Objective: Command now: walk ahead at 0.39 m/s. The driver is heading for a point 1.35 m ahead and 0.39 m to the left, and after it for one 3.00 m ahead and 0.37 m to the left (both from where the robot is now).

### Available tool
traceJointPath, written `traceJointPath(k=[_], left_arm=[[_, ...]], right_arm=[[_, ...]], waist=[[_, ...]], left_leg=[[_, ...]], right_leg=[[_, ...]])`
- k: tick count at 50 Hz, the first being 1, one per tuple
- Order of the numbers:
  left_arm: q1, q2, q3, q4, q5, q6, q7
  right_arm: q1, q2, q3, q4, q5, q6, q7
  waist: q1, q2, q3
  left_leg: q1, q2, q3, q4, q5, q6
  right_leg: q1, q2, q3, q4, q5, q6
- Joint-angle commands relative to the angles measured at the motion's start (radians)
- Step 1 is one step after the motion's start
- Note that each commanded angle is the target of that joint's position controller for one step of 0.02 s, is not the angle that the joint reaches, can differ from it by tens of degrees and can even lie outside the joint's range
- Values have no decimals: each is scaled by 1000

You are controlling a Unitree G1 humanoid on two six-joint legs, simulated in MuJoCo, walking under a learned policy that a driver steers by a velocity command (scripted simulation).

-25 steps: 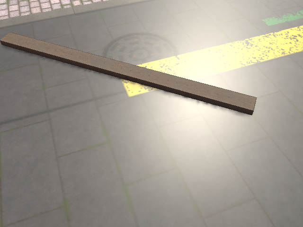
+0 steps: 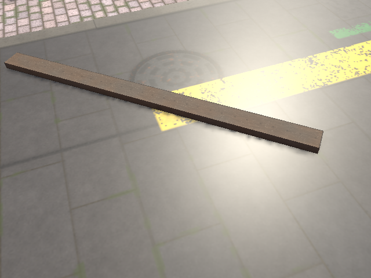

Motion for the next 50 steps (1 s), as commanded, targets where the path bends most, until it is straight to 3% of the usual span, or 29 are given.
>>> traceJointPath(k=[1,3,4,5,7,9,12,15,17,19,20,21,22,23,24,26,28,31,33,36,38,40,41,42,43,44,45,47,50], left_arm=[[300,136,24,51,6,-5,-5],[195,128,13,9,1,-4,-5],[167,112,6,-12,9,-1,-2],[172,98,2,-12,24,4,7],[195,121,2,-7,25,-11,33],[156,127,2,-29,23,-22,57],[159,147,3,-49,14,-31,68],[194,134,1,-49,-3,-17,65],[240,128,2,-44,-3,12,68],[260,124,-4,-43,13,32,59],[222,119,-12,-52,19,39,47],[236,92,-20,-47,25,31,31],[444,-15,-52,10,2,27,16],[404,100,-37,-36,-32,0,2],[265,163,-19,-98,-47,-7,3],[141,90,-30,-148,-40,36,31],[102,63,-33,-181,-4,98,60],[73,78,-9,-214,14,93,95],[19,59,-10,-233,19,79,90],[-52,71,-2,-273,14,90,67],[-47,65,6,-267,21,107,49],[-12,84,26,-237,45,123,32],[-6,115,32,-251,47,119,32],[-9,185,42,-277,31,110,40],[56,281,70,-252,31,102,37],[75,278,76,-248,41,78,33],[30,232,64,-251,43,53,34],[-65,169,54,-265,23,27,36],[-22,147,58,-227,26,10,45]], right_arm=[[-218,-77,-10,-158,-3,-54,20],[-206,-76,-11,-163,12,-52,29],[-224,-82,-17,-161,1,-50,30],[-205,-66,-18,-151,-13,-42,35],[-272,-59,-25,-186,8,-44,41],[-357,-45,-21,-231,-13,-56,48],[-391,-16,-9,-272,-22,-48,80],[-444,-37,-4,-317,-8,-36,93],[-470,-40,2,-320,-18,-47,101],[-305,-72,-13,-257,-41,-66,92],[-86,-100,-30,-177,-37,-72,85],[124,-172,-45,-104,-48,-64,81],[233,-228,-38,-84,-84,-67,81],[252,-197,-35,-81,-60,-41,80],[157,-155,-22,-101,-51,-11,62],[-116,-63,16,-140,-39,8,35],[-208,-114,16,-165,-66,-1,36],[-250,-176,-11,-166,-65,-4,11],[-219,-145,-9,-160,-63,27,-17],[-196,-130,-11,-163,-42,68,-40],[-179,-66,4,-138,-41,68,-31],[-136,-12,15,-109,-29,64,-7],[-89,7,22,-95,-36,63,-2],[-46,-1,17,-99,-46,63,-5],[-91,-22,7,-149,-25,58,-14],[-198,-127,-23,-188,-8,54,-25],[-196,-159,-42,-192,1,54,-29],[-103,-125,-53,-144,-16,56,-28],[-95,-76,-62,-121,-21,40,-18]], waist=[[96,-140,107],[45,-78,154],[48,-72,153],[40,-97,123],[39,-144,175],[46,-104,200],[64,-72,183],[90,-68,204],[123,-50,212],[83,-46,96],[-27,-29,-5],[-106,73,-123],[-85,286,-398],[-133,264,-560],[-125,156,-549],[13,-60,-353],[52,-73,-208],[71,38,-35],[55,106,-89],[29,133,-125],[43,103,-103],[47,80,-18],[44,24,47],[-5,-130,79],[22,-364,91],[73,-318,153],[38,-272,154],[-18,-231,94],[-17,-158,37]], left_leg=[[-665,22,-16,390,-125,20],[-670,95,-8,330,-1,11],[-609,105,7,269,85,-3],[-560,101,12,300,166,-12],[-597,119,-31,193,294,-27],[-457,80,-4,-83,587,-25],[-195,59,-7,-236,870,-11],[-267,84,-31,-288,819,1],[-312,81,-6,-373,804,-17],[-103,24,54,-405,831,-23],[171,43,67,-463,979,-11],[529,179,-13,-368,1402,37],[1024,434,-175,81,2026,208],[1074,489,-297,60,2014,297],[960,476,-314,-46,1641,318],[477,439,-345,-206,1104,323],[36,461,-310,-315,1133,323],[-143,261,-40,-406,1047,223],[-46,198,26,-384,1039,188],[41,239,-8,-374,893,197],[-60,247,-28,-417,432,155],[-185,163,-21,-394,-140,62],[-236,119,-21,-341,-301,3],[-250,31,51,-98,-266,-52],[-375,-49,105,94,-259,-54],[-470,-13,18,301,-229,-43],[-508,24,-44,367,-139,-20],[-466,47,-71,374,6,-19],[-446,37,-70,377,171,-28]], right_leg=[[420,-366,486,-204,527,-249],[341,-340,351,-254,556,-213],[286,-303,287,-283,549,-192],[257,-280,251,-292,590,-183],[231,-275,215,-301,547,-166],[92,-171,111,-311,386,-120],[-109,-165,63,-263,220,-100],[0,-186,72,-123,217,-87],[132,-174,77,28,337,-65],[141,-131,89,329,578,-47],[28,-90,65,584,570,-20],[-227,8,13,940,97,46],[-584,101,153,1406,-574,93],[-688,59,272,1419,-506,95],[-716,-21,250,1338,-444,103],[-623,-147,109,1195,-317,132],[-437,-152,98,1199,-278,118],[-367,-104,76,727,37,113],[-295,-76,29,437,213,109],[-248,-62,28,316,270,108],[-107,-99,61,202,317,75],[6,-56,-7,94,197,33],[8,-103,51,4,162,10],[-52,-216,212,-80,98,-35],[-81,-345,463,-290,-311,-185],[-122,-385,634,-395,-523,-245],[-132,-381,610,-387,-495,-215],[-128,-318,437,-374,-320,-146],[-80,-277,247,-370,-93,-109]])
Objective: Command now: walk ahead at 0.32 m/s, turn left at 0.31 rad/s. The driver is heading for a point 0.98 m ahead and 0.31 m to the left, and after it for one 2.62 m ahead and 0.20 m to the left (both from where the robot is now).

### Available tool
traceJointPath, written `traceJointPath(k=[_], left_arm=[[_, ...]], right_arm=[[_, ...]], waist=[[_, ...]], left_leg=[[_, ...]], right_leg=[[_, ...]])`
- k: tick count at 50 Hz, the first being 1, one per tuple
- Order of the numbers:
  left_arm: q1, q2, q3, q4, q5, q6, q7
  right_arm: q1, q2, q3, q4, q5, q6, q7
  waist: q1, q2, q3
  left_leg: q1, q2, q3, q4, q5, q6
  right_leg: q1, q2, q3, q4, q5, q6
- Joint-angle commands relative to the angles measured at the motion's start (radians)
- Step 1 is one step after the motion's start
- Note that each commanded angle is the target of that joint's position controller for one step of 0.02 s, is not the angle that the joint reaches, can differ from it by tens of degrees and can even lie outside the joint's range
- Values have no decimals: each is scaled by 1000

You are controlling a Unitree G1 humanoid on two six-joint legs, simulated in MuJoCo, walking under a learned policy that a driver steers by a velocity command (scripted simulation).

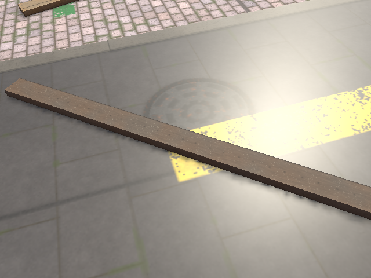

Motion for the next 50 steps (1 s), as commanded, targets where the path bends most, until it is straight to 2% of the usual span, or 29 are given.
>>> traceJointPath(k=[1,3,8,14,16,17,18,19,20,21,22,23,24,25,27,29,33,36,39,41,42,43,44,45,46,47,48,49,50], left_arm=[[14,118,34,-24,-2,-37,11],[56,124,39,-6,-3,-45,17],[67,171,56,6,-6,-47,26],[62,195,69,22,-24,-29,12],[38,208,72,19,-31,-19,4],[12,213,70,12,-31,-13,1],[12,193,59,7,-20,-11,-3],[-26,154,38,-29,7,-16,-5],[-22,45,2,-104,23,-58,-12],[-103,130,18,-106,-26,-99,-20],[-146,155,22,-120,-43,-115,-24],[-159,157,22,-109,-22,-120,-19],[-159,159,27,-100,3,-114,-13],[-149,160,32,-101,7,-101,-13],[-167,137,30,-114,10,-77,-16],[-231,108,20,-142,11,-69,-20],[-405,55,-6,-193,-3,-77,-54],[-488,70,-10,-229,-14,-78,-69],[-503,104,-6,-253,-17,-84,-78],[-412,143,8,-238,-15,-87,-74],[-280,178,23,-206,-13,-86,-69],[-94,209,31,-170,2,-83,-64],[72,281,55,-137,17,-78,-62],[105,201,33,-99,-9,-70,-69],[5,156,18,-112,-26,-64,-62],[-105,135,6,-139,-17,-59,-56],[-162,117,-4,-142,-5,-60,-59],[-180,106,-11,-143,8,-66,-62],[-185,101,-15,-133,13,-69,-66]], right_arm=[[-10,-54,-31,-33,-1,-20,3],[-52,-38,-29,-52,-2,-21,7],[-114,-21,-19,-105,-6,-18,22],[-161,-14,-4,-164,-1,-17,45],[-126,-25,-6,-167,4,-16,51],[-51,-39,-18,-146,4,-16,53],[79,-89,-50,-105,8,-15,49],[251,-209,-94,-79,17,-14,36],[281,-329,-103,-94,19,-31,38],[326,-249,-80,-87,5,-51,43],[280,-181,-58,-91,-2,-64,45],[191,-137,-44,-122,-1,-65,46],[99,-104,-32,-151,-4,-59,45],[57,-77,-23,-171,-9,-58,41],[69,-93,-26,-170,0,-61,26],[120,-106,-28,-149,9,-63,7],[200,-94,-22,-116,7,-64,-5],[254,-98,-22,-90,8,-67,-3],[265,-102,-27,-75,3,-63,-7],[243,-128,-35,-80,-6,-58,-5],[217,-131,-32,-88,-12,-53,1],[174,-117,-21,-112,-20,-51,8],[325,-10,10,-100,-9,-61,19],[353,-28,17,-74,1,-74,29],[233,-122,-9,-112,25,-82,30],[125,-139,-9,-148,27,-87,24],[77,-121,-12,-157,10,-85,18],[91,-111,-17,-154,-6,-77,12],[125,-81,-14,-146,-7,-68,8]], waist=[[-13,-146,58],[5,-135,54],[21,-138,75],[36,-152,127],[10,-142,134],[-37,-122,106],[-95,-70,28],[-174,125,-54],[-117,360,-154],[-162,202,-163],[-135,170,-90],[-99,71,-51],[-55,38,-17],[-22,46,-8],[-1,32,9],[-9,19,33],[-68,47,74],[-95,53,112],[-81,52,122],[-29,82,51],[37,90,-33],[121,69,-167],[107,-168,-368],[106,-264,-429],[97,-188,-224],[69,-83,-78],[32,-12,21],[-5,-20,29],[-30,-38,25]], left_leg=[[-196,45,-66,16,141,-6],[-227,54,-75,-49,176,-19],[-212,79,-32,-197,213,-38],[-93,92,61,-329,81,12],[6,62,120,-384,21,47],[147,12,169,-437,42,68],[355,-51,192,-469,64,95],[604,108,-121,-559,8,177],[847,320,-708,-762,-122,358],[870,357,-766,-840,-112,369],[824,332,-640,-795,-15,326],[710,293,-521,-772,73,283],[570,254,-413,-781,179,254],[489,224,-352,-803,276,241],[439,193,-278,-826,457,236],[430,164,-199,-834,583,216],[381,112,-119,-848,538,146],[440,154,-163,-855,454,141],[572,203,-184,-799,550,142],[644,203,-180,-670,880,129],[639,171,-156,-522,1023,114],[479,134,-143,-288,914,94],[81,-29,-98,167,457,9],[-71,-90,-164,312,-245,12],[-173,-16,-164,358,-204,25],[-161,33,-118,306,-114,25],[-126,61,-83,241,-77,15],[-55,91,-77,186,-63,7],[-3,96,-69,143,-64,-5]], right_leg=[[106,-237,237,-326,-243,-103],[152,-258,198,-333,-198,-111],[179,-298,99,-353,-136,-117],[170,-315,-28,-297,-117,-89],[141,-319,-59,-220,-112,-76],[88,-297,-102,-113,18,-55],[27,-246,-162,102,233,-24],[-202,-172,-229,518,201,54],[-582,26,-65,840,-359,104],[-698,4,88,935,-318,70],[-753,-37,90,924,-234,28],[-693,-77,94,854,-149,9],[-595,-107,97,754,-72,8],[-511,-121,101,692,-28,9],[-462,-100,79,591,31,31],[-456,-72,51,437,139,50],[-329,-3,3,114,404,32],[-316,10,14,30,441,6],[-333,13,24,-20,336,-35],[-212,58,-10,-7,215,-71],[-46,70,-25,-13,225,-107],[257,-34,73,53,302,-168],[708,-297,503,42,184,-361],[779,-379,779,-108,42,-379],[624,-340,669,-145,-87,-310],[418,-308,536,-183,29,-268],[247,-274,431,-209,245,-253],[159,-242,349,-215,430,-236],[105,-217,290,-223,556,-231]])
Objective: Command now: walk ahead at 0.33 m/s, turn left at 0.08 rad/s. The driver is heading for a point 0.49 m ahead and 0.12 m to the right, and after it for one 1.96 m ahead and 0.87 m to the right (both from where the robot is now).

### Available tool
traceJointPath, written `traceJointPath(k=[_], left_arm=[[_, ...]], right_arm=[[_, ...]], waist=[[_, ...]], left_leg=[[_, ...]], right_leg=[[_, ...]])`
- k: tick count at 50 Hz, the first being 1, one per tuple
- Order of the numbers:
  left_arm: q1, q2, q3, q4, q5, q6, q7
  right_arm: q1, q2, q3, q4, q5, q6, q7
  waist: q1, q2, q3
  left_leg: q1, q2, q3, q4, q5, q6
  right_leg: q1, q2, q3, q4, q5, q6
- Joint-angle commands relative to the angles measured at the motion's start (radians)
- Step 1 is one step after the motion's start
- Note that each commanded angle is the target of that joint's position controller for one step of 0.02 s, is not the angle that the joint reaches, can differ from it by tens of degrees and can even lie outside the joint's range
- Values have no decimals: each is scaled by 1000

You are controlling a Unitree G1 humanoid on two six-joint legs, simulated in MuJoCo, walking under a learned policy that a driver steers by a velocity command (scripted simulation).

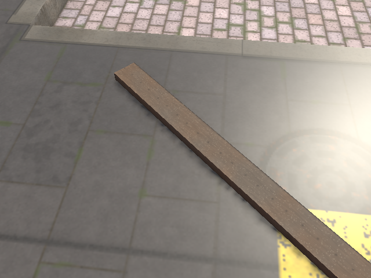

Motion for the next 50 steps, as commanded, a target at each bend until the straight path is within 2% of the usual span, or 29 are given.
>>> traceJointPath(k=[1,3,6,8,11,13,14,15,16,17,18,19,20,21,24,27,30,32,33,34,35,36,37,38,39,40,42,47,50], left_arm=[[11,74,5,-29,14,-17,-5],[9,106,10,-7,16,-18,0],[27,145,20,15,5,6,19],[65,152,19,40,-1,20,25],[83,152,16,67,-7,35,28],[63,149,13,73,-17,43,32],[85,130,7,81,-20,44,32],[124,102,-3,82,-6,39,32],[226,59,-14,94,9,30,29],[215,54,-21,85,-4,37,37],[137,106,-7,57,-19,51,43],[84,146,8,34,-29,72,50],[81,169,23,32,-27,96,58],[100,165,30,35,-26,118,63],[121,111,30,26,-22,153,74],[95,88,24,-5,-19,155,64],[81,114,30,-34,-20,151,42],[130,123,39,-26,-16,152,28],[161,135,48,-15,-9,155,25],[173,180,62,-21,0,156,29],[156,314,87,-62,1,159,46],[181,305,78,-76,42,134,39],[134,284,73,-83,46,110,37],[68,261,71,-97,20,97,42],[28,223,61,-111,-1,95,48],[13,205,53,-117,-10,97,54],[44,186,46,-118,-8,100,63],[87,213,58,-125,-17,110,76],[68,219,60,-139,-10,118,74]], right_arm=[[56,-73,-25,-56,-9,-1,-13],[38,-45,-17,-68,-16,8,-19],[-47,-38,-6,-83,-23,10,-14],[-109,-54,-7,-93,-18,13,-10],[-181,-82,-13,-116,-21,18,-8],[-172,-95,-19,-116,-29,13,-6],[-148,-113,-27,-105,-36,9,-9],[-118,-171,-40,-104,-46,6,-19],[-108,-214,-47,-110,-48,15,-31],[-90,-161,-38,-107,-35,32,-35],[-73,-136,-32,-105,-27,40,-34],[-58,-166,-41,-102,-31,45,-38],[-80,-192,-47,-111,-31,47,-43],[-137,-185,-44,-123,-28,45,-48],[-247,-152,-38,-129,-36,54,-51],[-266,-154,-41,-116,-34,59,-59],[-249,-185,-49,-101,-22,66,-62],[-264,-196,-52,-97,-3,76,-61],[-245,-180,-50,-86,6,81,-58],[-194,-141,-44,-67,2,88,-51],[-202,-93,-32,-112,-36,88,-46],[-344,-128,-43,-153,-38,81,-51],[-335,-145,-50,-152,-18,80,-53],[-288,-156,-58,-127,-15,82,-57],[-263,-167,-65,-105,-23,84,-64],[-250,-167,-67,-99,-29,84,-66],[-237,-147,-66,-100,-22,77,-63],[-279,-120,-52,-123,-14,63,-56],[-266,-126,-47,-117,-10,58,-42]], waist=[[-29,-50,-83],[-42,-76,-90],[-13,-93,-134],[14,-92,-139],[28,-100,-115],[1,-96,-110],[-7,-76,-112],[1,-12,-148],[51,116,-213],[16,186,-273],[-22,181,-263],[-48,175,-252],[-41,136,-228],[-10,108,-197],[34,125,-126],[26,138,-140],[19,141,-177],[52,124,-177],[60,91,-167],[48,-56,-111],[11,-373,-55],[87,-284,-82],[49,-209,-76],[11,-163,-70],[1,-142,-82],[-7,-143,-93],[-7,-137,-127],[25,-156,-124],[32,-173,-125]], left_leg=[[-109,96,-17,-76,31,-30],[-81,96,9,-222,102,-54],[7,74,43,-447,329,-63],[26,59,40,-534,420,-65],[29,51,27,-623,388,-52],[87,39,37,-726,400,-29],[166,40,30,-808,487,-11],[294,136,-53,-798,802,20],[489,274,-155,-727,1031,119],[502,353,-228,-736,976,210],[490,367,-271,-778,875,237],[473,388,-302,-823,766,247],[415,394,-286,-854,670,245],[325,378,-235,-884,577,228],[132,290,-60,-952,373,181],[118,278,27,-945,393,180],[181,324,28,-915,425,174],[166,317,62,-855,363,128],[130,286,95,-792,263,79],[16,211,179,-618,112,-7],[-266,37,250,-334,-217,-113],[-294,-3,62,-149,-269,-96],[-304,17,15,-88,-178,-74],[-309,33,1,-89,-80,-66],[-305,43,-6,-94,-22,-69],[-272,38,-4,-80,22,-76],[-242,18,-3,-82,73,-88],[-230,2,-23,-325,99,-121],[-135,0,-14,-429,87,-129]], right_leg=[[129,-298,260,-190,555,-193],[86,-278,175,-197,696,-193],[78,-226,80,-190,672,-152],[114,-228,82,-184,579,-139],[163,-256,122,-146,451,-127],[171,-254,143,-76,348,-99],[155,-221,160,-26,272,-67],[100,-165,144,51,156,-18],[-62,-87,101,146,-174,34],[-104,-68,69,258,-387,71],[-163,-62,69,372,-489,93],[-232,-66,74,545,-559,108],[-261,-83,89,679,-548,119],[-247,-105,107,731,-499,126],[-157,-117,58,666,-368,137],[-74,-129,30,499,-296,124],[-13,-127,10,365,-252,98],[82,-101,-31,205,-152,59],[142,-78,-30,122,-112,27],[193,-148,116,-18,-14,-28],[243,-418,521,-111,204,-184],[161,-459,611,-169,158,-277],[154,-409,527,-165,99,-237],[157,-354,453,-148,60,-172],[167,-328,417,-135,50,-132],[152,-306,386,-128,90,-123],[177,-283,366,-115,149,-129],[254,-266,411,-96,103,-139],[214,-264,428,-90,82,-151]])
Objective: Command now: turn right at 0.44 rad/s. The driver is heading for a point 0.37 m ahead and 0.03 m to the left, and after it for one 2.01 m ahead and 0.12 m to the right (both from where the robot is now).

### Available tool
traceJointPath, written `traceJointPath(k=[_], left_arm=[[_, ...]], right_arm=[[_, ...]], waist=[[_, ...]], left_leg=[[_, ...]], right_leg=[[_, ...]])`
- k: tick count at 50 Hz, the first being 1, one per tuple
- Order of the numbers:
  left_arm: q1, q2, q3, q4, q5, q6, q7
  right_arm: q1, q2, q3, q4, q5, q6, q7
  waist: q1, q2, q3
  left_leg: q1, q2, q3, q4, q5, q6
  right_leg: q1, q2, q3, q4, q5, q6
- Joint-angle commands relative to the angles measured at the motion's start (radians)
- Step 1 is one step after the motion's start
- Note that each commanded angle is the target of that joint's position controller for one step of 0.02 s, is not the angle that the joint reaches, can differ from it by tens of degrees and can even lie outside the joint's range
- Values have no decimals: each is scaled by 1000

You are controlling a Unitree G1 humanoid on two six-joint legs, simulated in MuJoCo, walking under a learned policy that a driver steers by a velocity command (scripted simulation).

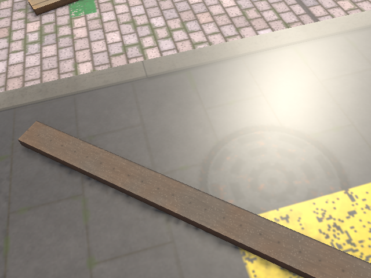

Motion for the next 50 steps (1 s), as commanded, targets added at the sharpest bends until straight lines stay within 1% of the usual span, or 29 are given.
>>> traceJointPath(k=[1,4,5,7,8,9,10,11,12,14,16,20,24,26,27,28,29,30,31,32,33,34,35,37,39,41,44,47,50], left_arm=[[-5,175,45,-65,6,-3,2],[-23,166,37,-70,9,4,-7],[-22,158,33,-68,5,7,-7],[-46,132,17,-66,-5,11,-7],[-27,104,6,-58,3,7,-7],[-18,54,-11,-57,14,-1,-10],[-19,47,-9,-91,3,-19,-13],[-94,127,11,-113,-8,-38,-12],[-95,168,29,-104,-20,-48,-15],[-68,147,31,-80,-3,-55,-26],[-115,96,20,-87,5,-71,-37],[-191,24,-6,-112,-6,-91,-50],[-208,58,-3,-128,-20,-93,-63],[-148,79,6,-115,-23,-95,-65],[-80,98,18,-94,-21,-93,-60],[43,137,39,-61,-22,-92,-51],[216,208,59,-37,-9,-89,-40],[287,297,75,-19,4,-86,-49],[248,203,47,-26,3,-95,-58],[181,154,29,-36,1,-99,-60],[127,128,20,-47,5,-101,-63],[87,111,15,-52,9,-100,-67],[65,99,10,-55,14,-101,-67],[60,104,14,-48,8,-110,-64],[76,116,18,-34,6,-114,-59],[95,123,20,-20,3,-110,-53],[137,139,23,0,0,-103,-43],[201,150,26,34,-10,-91,-37],[243,143,25,56,-16,-68,-34]], right_arm=[[-31,-68,-6,-62,5,-20,12],[-11,-77,-3,-59,10,-28,24],[5,-76,0,-57,12,-33,31],[49,-56,6,-41,11,-47,47],[77,-64,5,-29,3,-53,50],[154,-107,0,-16,-14,-58,48],[222,-214,-23,10,-22,-58,49],[226,-211,-27,9,-27,-70,53],[180,-164,-14,-5,-15,-80,46],[146,-121,0,-14,9,-86,36],[183,-109,6,-4,8,-90,33],[232,-133,1,4,12,-88,36],[276,-170,-5,11,25,-82,52],[261,-175,-5,10,31,-74,54],[258,-165,0,8,29,-72,54],[256,-131,13,7,21,-74,55],[238,-62,40,-24,-2,-79,57],[288,4,57,-64,11,-103,51],[246,-111,30,-57,33,-116,52],[202,-140,21,-69,43,-122,60],[182,-124,24,-62,34,-122,61],[167,-110,23,-63,18,-120,63],[171,-97,22,-60,12,-112,66],[178,-66,29,-58,11,-98,71],[133,-57,32,-75,4,-87,70],[65,-42,40,-100,-2,-88,72],[-41,-19,54,-127,5,-95,84],[-119,-23,58,-157,10,-96,98],[-181,-42,56,-193,11,-102,117]], waist=[[19,-173,-102],[22,-173,-110],[17,-164,-130],[-23,-148,-112],[-30,-118,-105],[-44,1,-117],[-28,189,-77],[-72,202,20],[-51,154,70],[-31,147,65],[-56,118,54],[-94,129,30],[-98,135,38],[-48,125,34],[-10,114,7],[51,85,-57],[125,-66,-198],[96,-362,-280],[102,-238,-199],[74,-196,-92],[52,-129,-51],[32,-103,-14],[9,-109,-5],[-14,-108,-5],[-15,-82,13],[0,-68,29],[37,-79,47],[62,-71,72],[68,-51,81]], left_leg=[[-4,7,3,-96,-17,-8],[87,5,20,-172,-46,5],[127,5,28,-226,-34,17],[278,-8,71,-437,93,54],[377,23,52,-475,102,76],[487,180,-115,-525,9,135],[517,328,-383,-613,-175,272],[444,416,-567,-699,-363,372],[427,388,-516,-708,-404,351],[462,309,-376,-718,-303,283],[452,259,-259,-733,-143,260],[394,206,-104,-722,57,252],[368,252,-112,-698,70,265],[347,266,-109,-656,96,245],[323,250,-86,-593,188,227],[278,202,-30,-437,297,196],[126,130,52,-99,195,141],[-182,-10,79,213,-214,95],[-282,41,-15,356,-235,105],[-326,89,-9,375,-142,131],[-295,124,6,348,-55,136],[-276,145,11,300,3,131],[-228,162,11,271,45,127],[-203,164,28,229,98,107],[-235,161,36,146,165,82],[-233,151,44,9,262,65],[-167,114,80,-171,395,64],[-165,91,83,-251,407,80],[-209,63,108,-322,269,118]], right_leg=[[149,-245,265,-101,184,-165],[135,-247,290,-68,289,-170],[137,-240,299,-70,205,-164],[54,-185,294,-68,-99,-123],[-17,-143,276,-48,-244,-86],[-135,-67,189,125,-365,-33],[-327,79,-14,328,-417,15],[-447,19,22,487,-415,32],[-482,-24,46,561,-330,33],[-506,-75,-7,573,-197,56],[-468,-97,-61,527,-82,72],[-299,-90,-133,266,7,85],[-172,-76,-153,126,11,66],[-61,-68,-159,57,45,37],[50,-51,-170,35,40,19],[218,-59,-149,18,30,-9],[461,-251,81,-3,-27,-77],[630,-454,548,-164,-265,-223],[559,-445,588,-212,-358,-222],[469,-412,454,-214,-316,-190],[384,-361,347,-229,-218,-172],[314,-327,272,-249,-119,-164],[261,-298,210,-274,-39,-154],[218,-279,135,-306,92,-164],[208,-272,80,-324,186,-173],[199,-255,23,-331,236,-163],[183,-237,-37,-337,227,-142],[252,-274,-34,-314,227,-138],[390,-306,-21,-247,336,-122]])
Velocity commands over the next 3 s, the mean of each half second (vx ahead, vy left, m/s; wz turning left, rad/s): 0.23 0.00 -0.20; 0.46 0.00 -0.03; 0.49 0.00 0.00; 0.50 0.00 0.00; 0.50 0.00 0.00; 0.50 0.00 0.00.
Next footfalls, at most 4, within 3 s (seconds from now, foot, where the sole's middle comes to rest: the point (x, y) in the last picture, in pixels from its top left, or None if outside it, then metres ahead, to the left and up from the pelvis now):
0.18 left None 0.05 0.15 -0.78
0.56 right None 0.23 -0.14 -0.78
0.98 left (187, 258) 0.53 0.08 -0.78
1.54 right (259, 187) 0.82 -0.21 -0.78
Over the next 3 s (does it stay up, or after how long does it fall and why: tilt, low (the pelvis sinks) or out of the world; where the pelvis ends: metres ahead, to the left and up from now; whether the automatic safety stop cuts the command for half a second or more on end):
stays up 1.43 -0.14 0.00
